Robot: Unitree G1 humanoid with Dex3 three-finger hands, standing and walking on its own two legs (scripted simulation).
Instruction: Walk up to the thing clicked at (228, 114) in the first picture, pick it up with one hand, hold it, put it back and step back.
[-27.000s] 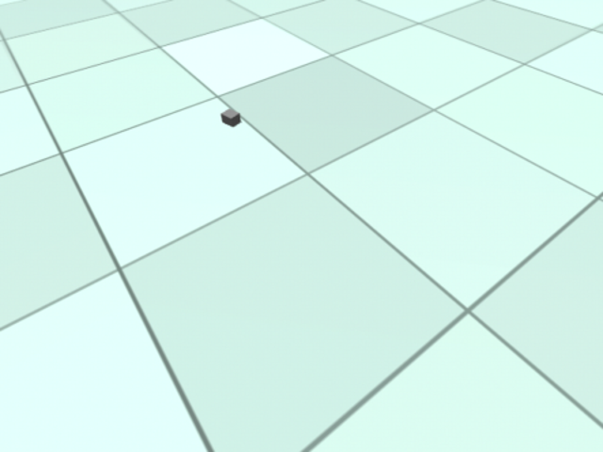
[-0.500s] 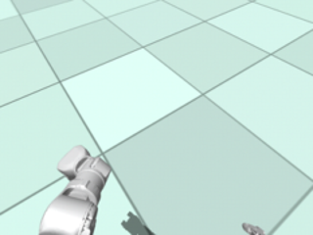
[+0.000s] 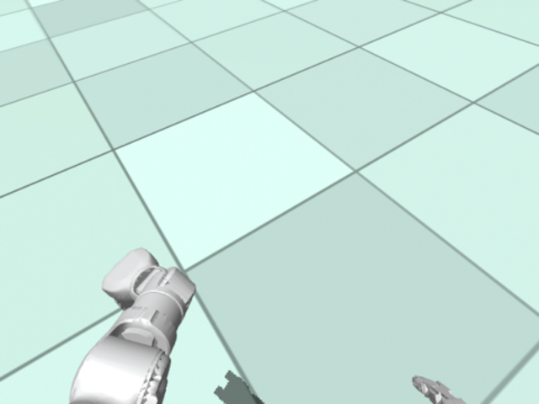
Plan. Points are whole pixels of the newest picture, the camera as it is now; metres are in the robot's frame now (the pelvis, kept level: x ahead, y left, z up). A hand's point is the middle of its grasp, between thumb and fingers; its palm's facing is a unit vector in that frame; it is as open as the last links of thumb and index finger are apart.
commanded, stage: hold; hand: left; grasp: from above
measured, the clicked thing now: (152, 304) +0.32 +0.23 -0.08
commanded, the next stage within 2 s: crouch in 1.02 s
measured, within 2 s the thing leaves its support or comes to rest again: neither
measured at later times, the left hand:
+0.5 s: hand (146, 292) +0.32 +0.22 -0.03, palm faces -0.22 -0.39 -0.89, open 11.4 cm
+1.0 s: hand (146, 300) +0.30 +0.22 -0.03, palm faces -0.23 -0.40 -0.89, open 11.4 cm
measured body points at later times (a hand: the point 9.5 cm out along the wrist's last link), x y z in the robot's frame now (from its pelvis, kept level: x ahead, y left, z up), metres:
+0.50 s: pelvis +0.00 +0.00 +0.01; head +0.02 -0.02 +0.46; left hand +0.33 +0.24 +0.02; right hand +0.14 -0.24 -0.12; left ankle +0.00 +0.14 -0.72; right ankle -0.01 -0.12 -0.72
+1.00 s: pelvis +0.00 +0.00 +0.01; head +0.01 -0.02 +0.46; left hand +0.31 +0.23 +0.02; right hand +0.16 -0.23 -0.11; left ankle +0.00 +0.14 -0.72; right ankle -0.01 -0.12 -0.72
